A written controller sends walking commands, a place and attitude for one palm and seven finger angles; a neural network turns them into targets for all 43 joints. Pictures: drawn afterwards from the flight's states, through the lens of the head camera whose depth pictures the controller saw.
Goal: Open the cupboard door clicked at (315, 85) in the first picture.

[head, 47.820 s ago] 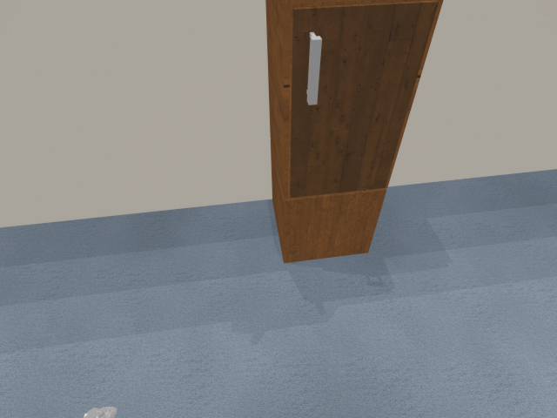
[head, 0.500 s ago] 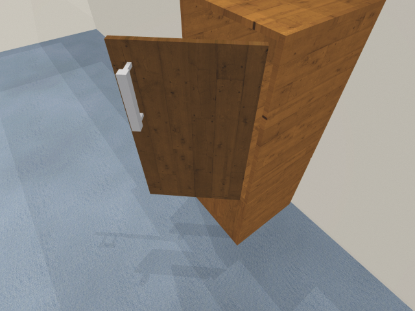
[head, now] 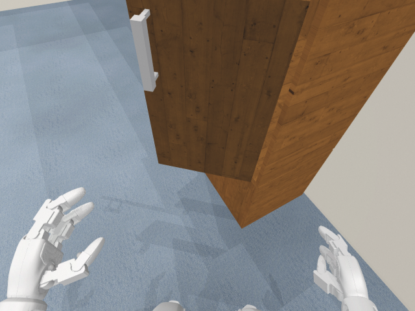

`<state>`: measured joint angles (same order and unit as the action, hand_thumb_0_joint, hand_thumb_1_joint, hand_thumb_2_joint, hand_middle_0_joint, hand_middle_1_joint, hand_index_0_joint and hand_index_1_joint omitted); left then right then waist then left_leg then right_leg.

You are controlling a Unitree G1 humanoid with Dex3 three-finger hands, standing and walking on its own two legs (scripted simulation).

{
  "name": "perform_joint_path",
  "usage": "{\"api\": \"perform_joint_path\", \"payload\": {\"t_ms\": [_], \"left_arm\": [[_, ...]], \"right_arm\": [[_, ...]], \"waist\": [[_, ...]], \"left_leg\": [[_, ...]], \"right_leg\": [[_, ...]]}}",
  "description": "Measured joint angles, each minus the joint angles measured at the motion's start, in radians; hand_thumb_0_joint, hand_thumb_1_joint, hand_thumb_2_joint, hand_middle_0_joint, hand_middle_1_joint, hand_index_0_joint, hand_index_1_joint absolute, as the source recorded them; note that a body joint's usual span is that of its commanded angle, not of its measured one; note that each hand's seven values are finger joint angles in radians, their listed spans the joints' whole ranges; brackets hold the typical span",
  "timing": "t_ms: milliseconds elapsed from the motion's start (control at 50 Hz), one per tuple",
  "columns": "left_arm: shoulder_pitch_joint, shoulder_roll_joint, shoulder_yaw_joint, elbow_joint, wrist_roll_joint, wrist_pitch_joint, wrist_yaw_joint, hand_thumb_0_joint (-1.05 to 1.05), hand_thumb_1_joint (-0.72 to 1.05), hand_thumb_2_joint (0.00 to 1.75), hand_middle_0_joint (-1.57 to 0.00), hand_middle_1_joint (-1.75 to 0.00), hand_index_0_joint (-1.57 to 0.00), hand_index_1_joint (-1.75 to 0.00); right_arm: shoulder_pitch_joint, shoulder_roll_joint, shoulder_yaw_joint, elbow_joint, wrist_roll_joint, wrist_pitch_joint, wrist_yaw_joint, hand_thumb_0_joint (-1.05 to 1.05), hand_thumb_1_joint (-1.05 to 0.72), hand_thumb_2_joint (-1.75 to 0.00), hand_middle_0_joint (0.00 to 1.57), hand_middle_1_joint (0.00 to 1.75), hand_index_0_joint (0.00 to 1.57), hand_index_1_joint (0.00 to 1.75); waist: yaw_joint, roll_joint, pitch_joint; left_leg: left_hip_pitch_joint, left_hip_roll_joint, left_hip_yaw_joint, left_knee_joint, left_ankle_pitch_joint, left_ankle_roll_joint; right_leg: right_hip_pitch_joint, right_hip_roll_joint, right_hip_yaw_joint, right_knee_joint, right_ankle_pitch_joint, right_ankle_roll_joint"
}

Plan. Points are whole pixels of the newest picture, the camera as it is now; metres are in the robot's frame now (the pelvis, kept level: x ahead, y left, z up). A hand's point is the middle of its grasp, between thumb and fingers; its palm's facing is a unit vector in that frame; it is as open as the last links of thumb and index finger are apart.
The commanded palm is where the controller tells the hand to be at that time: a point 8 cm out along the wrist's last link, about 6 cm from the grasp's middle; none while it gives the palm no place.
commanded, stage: raise the hand with hooked fingers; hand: left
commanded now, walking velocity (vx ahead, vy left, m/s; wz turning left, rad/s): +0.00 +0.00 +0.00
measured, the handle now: (147, 52) +0.58 +0.21 +0.17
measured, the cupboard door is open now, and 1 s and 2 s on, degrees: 48 48 48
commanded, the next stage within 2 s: move the hooked fingers beside the handle in 1.52 s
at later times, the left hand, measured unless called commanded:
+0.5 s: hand (72, 198) +0.25 +0.25 +0.11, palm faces -0.08 -0.99 -0.07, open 12.6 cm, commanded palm +0.23 +0.31 +0.13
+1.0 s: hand (23, 127) +0.32 +0.32 +0.20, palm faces +0.00 -1.00 -0.08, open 14.0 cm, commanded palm +0.29 +0.36 +0.19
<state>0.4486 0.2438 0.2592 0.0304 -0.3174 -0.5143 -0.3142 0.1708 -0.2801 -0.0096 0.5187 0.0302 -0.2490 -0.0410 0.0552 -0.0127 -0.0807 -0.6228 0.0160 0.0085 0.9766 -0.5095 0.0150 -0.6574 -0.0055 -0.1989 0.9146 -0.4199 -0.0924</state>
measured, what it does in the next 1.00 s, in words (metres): shifts its weight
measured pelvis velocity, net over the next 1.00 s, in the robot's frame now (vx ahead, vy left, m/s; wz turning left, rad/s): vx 0.02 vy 0.05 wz -0.03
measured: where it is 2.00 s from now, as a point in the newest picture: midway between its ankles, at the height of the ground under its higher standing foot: outside the picture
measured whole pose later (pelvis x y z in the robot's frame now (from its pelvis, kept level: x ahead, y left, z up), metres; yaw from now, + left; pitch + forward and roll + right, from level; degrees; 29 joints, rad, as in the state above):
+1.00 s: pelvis +0.02 +0.05 +0.05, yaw -2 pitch +1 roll -2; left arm -0.13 0.47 0.44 0.26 -0.34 -0.03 -0.49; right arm 0.26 -0.26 0.10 0.61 0.06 -0.23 -0.10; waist 0.05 0.04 -0.02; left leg -0.24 -0.04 0.06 0.57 -0.35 0.08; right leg -0.29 -0.01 -0.13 0.52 -0.25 -0.02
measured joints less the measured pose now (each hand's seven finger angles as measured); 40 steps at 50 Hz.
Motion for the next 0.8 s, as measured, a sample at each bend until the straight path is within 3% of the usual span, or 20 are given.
{"api": "perform_joint_path", "payload": {"t_ms": [60,140,200,240,320,400,520,640,800], "left_arm": [[-0.114,0.031,-0.014,0.013,-0.007,0.005,-0.078,0.01,0.35,0.67,-0.23,-0.65,-0.23,-0.65],[-0.233,0.102,-0.014,0.1,-0.016,0.161,-0.179,0.01,0.26,0.63,-0.24,-0.71,-0.24,-0.71],[-0.234,0.119,0.029,0.127,-0.056,0.274,-0.179,0.01,0.19,0.6,-0.25,-0.75,-0.25,-0.75],[-0.211,0.11,0.071,0.114,-0.082,0.294,-0.15,0.01,0.14,0.58,-0.25,-0.78,-0.25,-0.78],[-0.175,0.087,0.117,0.06,-0.09,0.249,-0.091,0.01,0.05,0.54,-0.26,-0.84,-0.26,-0.84],[-0.196,0.083,0.095,0.062,-0.062,0.23,-0.093,0.0,-0.04,0.5,-0.26,-0.9,-0.26,-0.9],[-0.252,0.105,0.054,0.081,-0.02,0.292,-0.112,0.0,-0.19,0.44,-0.27,-1.0,-0.27,-0.99],[-0.359,0.14,0.11,0.12,-0.041,0.326,-0.105,0.0,-0.33,0.38,-0.29,-1.09,-0.29,-1.09],[-0.469,0.179,0.116,0.199,-0.013,0.47,-0.156,-0.01,-0.46,0.32,-0.29,-1.17,-0.29,-1.17]], "right_arm": [[0.003,0.021,0.044,0.05,0.009,-0.005,-0.006,0.01,-0.91,-0.9,0.19,0.3,0.2,0.3],[0.027,0.059,0.086,0.077,0.021,0.013,-0.015,0.01,-0.91,-0.9,0.2,0.3,0.21,0.3],[0.07,0.067,0.093,0.069,0.022,0.021,-0.017,0.01,-0.9,-0.9,0.2,0.3,0.21,0.3],[0.102,0.06,0.086,0.064,0.019,0.017,-0.014,0.01,-0.9,-0.9,0.2,0.3,0.21,0.3],[0.151,0.027,0.056,0.071,0.015,-0.004,-0.01,0.01,-0.9,-0.9,0.2,0.3,0.21,0.3],[0.152,-0.017,0.037,0.086,0.021,-0.022,-0.019,0.01,-0.9,-0.9,0.2,0.3,0.21,0.3],[0.108,-0.028,0.034,0.088,0.025,-0.042,-0.046,0.01,-0.91,-0.9,0.2,0.3,0.21,0.3],[0.076,0.006,0.067,0.072,0.028,-0.044,-0.054,0.01,-0.91,-0.9,0.2,0.3,0.21,0.3],[0.06,0.023,0.103,0.057,0.034,-0.014,-0.054,0.01,-0.9,-0.9,0.2,0.3,0.21,0.3]], "waist": [[-0.006,0.034,0.014],[-0.042,0.053,0.022],[-0.072,0.054,0.015],[-0.078,0.05,0.008],[-0.068,0.04,0.004],[-0.052,0.04,0.019],[-0.043,0.039,0.032],[-0.03,0.032,0.034],[-0.014,0.047,0.048]], "left_leg": [[-0.006,0.001,-0.014,0.007,0.003,0.0],[0.021,0.002,0.01,-0.042,0.026,0.003],[0.059,-0.001,0.038,-0.103,0.048,0.008],[0.087,-0.004,0.048,-0.137,0.057,0.01],[0.126,-0.01,0.059,-0.177,0.07,0.018],[0.143,-0.019,0.051,-0.185,0.075,0.03],[0.203,-0.028,0.051,-0.221,0.088,0.044],[0.282,-0.034,0.052,-0.274,0.103,0.049],[0.326,-0.047,0.052,-0.33,0.128,0.06]], "right_leg": [[0.006,0.001,-0.014,-0.01,0.007,0.001],[0.019,0.006,0.01,-0.048,0.033,0.007],[0.039,0.009,0.04,-0.09,0.055,0.016],[0.057,0.013,0.058,-0.115,0.067,0.02],[0.09,0.012,0.071,-0.149,0.08,0.028],[0.118,0.004,0.064,-0.167,0.088,0.038],[0.182,-0.001,0.066,-0.209,0.106,0.051],[0.261,-0.002,0.069,-0.264,0.124,0.059],[0.307,-0.01,0.071,-0.318,0.148,0.071]]}}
